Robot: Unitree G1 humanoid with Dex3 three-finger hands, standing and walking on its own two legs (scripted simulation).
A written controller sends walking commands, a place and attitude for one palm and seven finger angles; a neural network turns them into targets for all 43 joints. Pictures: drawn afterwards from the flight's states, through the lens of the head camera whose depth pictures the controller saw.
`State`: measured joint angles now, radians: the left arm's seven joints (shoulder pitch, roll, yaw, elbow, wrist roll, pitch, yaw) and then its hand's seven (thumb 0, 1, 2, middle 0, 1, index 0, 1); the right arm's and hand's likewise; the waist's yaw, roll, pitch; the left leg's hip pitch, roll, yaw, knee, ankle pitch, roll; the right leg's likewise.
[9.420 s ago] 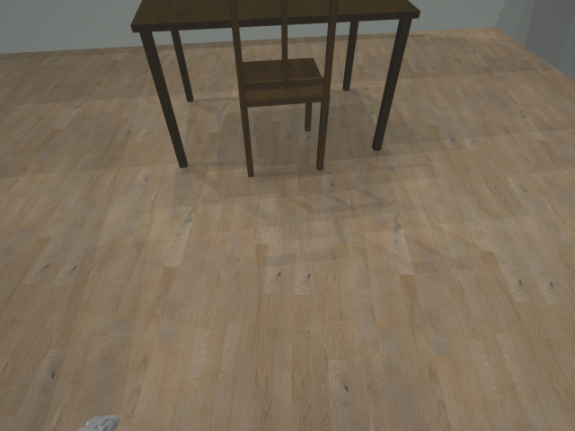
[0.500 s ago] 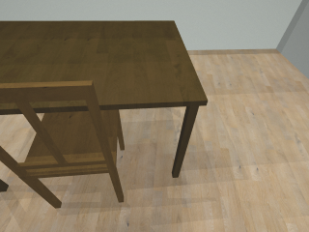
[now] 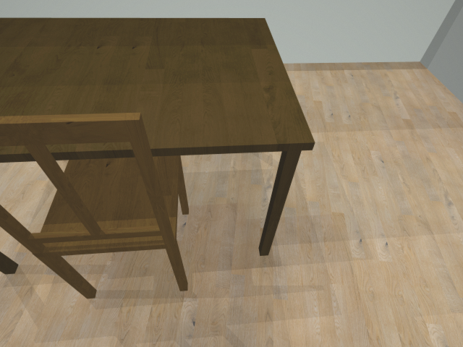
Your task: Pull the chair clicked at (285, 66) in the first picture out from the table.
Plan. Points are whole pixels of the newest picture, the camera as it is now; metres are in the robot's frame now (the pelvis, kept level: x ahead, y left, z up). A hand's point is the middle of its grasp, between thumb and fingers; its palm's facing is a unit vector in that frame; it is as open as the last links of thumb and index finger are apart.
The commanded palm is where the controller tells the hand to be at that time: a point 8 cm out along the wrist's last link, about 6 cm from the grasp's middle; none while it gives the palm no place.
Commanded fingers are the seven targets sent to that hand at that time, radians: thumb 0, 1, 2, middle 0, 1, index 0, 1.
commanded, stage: raise the hand toward the chair's back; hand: left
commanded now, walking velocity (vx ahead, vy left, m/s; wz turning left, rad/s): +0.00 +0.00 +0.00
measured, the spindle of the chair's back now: (70, 196) +0.42 +0.40 -0.07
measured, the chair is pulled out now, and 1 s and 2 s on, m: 0.00 0.00 0.00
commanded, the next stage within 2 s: none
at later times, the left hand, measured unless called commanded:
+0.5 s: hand out of the picture +0.13 +0.19 -0.07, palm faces +0.19 -0.98 -0.05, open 10.3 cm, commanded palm +0.13 +0.23 -0.06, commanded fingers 0.00 0.25 0.62 -0.13 -0.20 -0.13 -0.20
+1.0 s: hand (128, 312) +0.18 +0.19 -0.05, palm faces +0.11 -0.99 -0.03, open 14.6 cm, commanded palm +0.15 +0.25 -0.04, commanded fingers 0.00 -0.34 0.37 -0.08 -0.11 -0.08 -0.11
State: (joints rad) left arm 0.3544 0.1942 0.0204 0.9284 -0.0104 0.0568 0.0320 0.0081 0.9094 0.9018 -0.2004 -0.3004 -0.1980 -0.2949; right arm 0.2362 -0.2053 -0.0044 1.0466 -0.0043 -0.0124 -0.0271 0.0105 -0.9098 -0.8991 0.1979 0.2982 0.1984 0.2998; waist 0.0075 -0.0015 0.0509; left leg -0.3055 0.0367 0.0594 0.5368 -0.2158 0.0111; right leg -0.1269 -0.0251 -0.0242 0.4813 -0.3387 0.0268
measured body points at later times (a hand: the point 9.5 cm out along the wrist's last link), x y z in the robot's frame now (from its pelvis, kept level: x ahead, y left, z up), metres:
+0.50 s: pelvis -0.05 -0.04 -0.12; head -0.01 -0.02 +0.33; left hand +0.12 +0.24 -0.06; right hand +0.20 -0.24 -0.16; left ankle +0.04 +0.11 -0.73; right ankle -0.05 -0.14 -0.73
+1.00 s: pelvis -0.04 -0.01 -0.10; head +0.03 +0.00 +0.34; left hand +0.17 +0.25 -0.05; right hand +0.15 -0.26 -0.18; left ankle +0.04 +0.11 -0.73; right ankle -0.05 -0.14 -0.73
